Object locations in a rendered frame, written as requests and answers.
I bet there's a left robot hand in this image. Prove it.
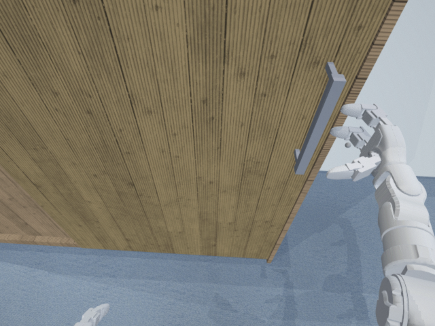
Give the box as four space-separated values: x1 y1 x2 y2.
74 304 110 326

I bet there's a right robot forearm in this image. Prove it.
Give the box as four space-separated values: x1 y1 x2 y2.
372 164 435 282

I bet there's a right robot upper arm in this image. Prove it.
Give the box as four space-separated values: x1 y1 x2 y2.
375 274 435 326

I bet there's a handle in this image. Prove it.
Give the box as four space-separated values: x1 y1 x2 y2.
294 62 347 175

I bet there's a wardrobe door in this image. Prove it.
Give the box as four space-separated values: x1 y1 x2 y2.
0 0 392 259
0 165 71 238

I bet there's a right robot hand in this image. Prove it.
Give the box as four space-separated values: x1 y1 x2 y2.
326 103 407 181

